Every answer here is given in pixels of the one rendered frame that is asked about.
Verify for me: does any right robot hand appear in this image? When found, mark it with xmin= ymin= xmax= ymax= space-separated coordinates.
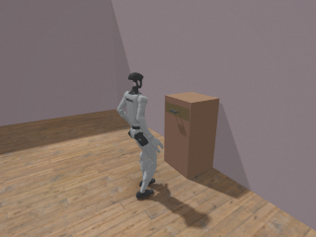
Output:
xmin=150 ymin=137 xmax=164 ymax=153

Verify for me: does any right robot upper arm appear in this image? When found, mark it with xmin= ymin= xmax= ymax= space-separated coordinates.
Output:
xmin=136 ymin=94 xmax=148 ymax=123

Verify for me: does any left robot thigh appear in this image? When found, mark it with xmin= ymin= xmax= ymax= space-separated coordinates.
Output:
xmin=128 ymin=131 xmax=149 ymax=161

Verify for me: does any left robot foot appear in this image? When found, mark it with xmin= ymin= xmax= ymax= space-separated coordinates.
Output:
xmin=139 ymin=178 xmax=155 ymax=187

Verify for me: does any right robot forearm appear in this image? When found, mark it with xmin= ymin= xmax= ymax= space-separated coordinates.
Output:
xmin=139 ymin=117 xmax=154 ymax=141

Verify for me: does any left robot upper arm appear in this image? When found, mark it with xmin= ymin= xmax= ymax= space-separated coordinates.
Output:
xmin=117 ymin=91 xmax=129 ymax=115

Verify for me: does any left robot forearm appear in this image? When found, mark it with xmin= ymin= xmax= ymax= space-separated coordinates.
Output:
xmin=120 ymin=112 xmax=133 ymax=125

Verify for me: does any cabinet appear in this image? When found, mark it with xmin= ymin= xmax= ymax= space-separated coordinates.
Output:
xmin=164 ymin=92 xmax=220 ymax=179

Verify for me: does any drawer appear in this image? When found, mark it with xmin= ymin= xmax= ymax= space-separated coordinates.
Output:
xmin=166 ymin=101 xmax=190 ymax=121

